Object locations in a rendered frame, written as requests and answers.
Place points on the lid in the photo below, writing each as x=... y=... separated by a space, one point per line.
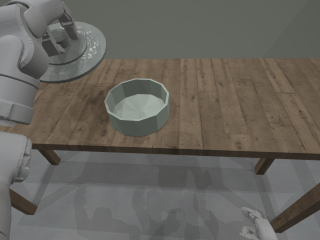
x=81 y=57

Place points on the table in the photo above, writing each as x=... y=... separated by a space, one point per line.
x=267 y=108

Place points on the pot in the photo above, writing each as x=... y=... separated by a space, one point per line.
x=138 y=107

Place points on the robot left upper arm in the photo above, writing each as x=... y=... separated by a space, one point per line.
x=15 y=156

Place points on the knob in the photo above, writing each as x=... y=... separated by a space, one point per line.
x=61 y=36

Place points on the left robot forearm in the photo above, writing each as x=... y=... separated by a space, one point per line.
x=23 y=60

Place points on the robot right hand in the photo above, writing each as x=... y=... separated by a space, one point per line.
x=263 y=229

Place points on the robot left hand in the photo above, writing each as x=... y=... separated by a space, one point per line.
x=52 y=10

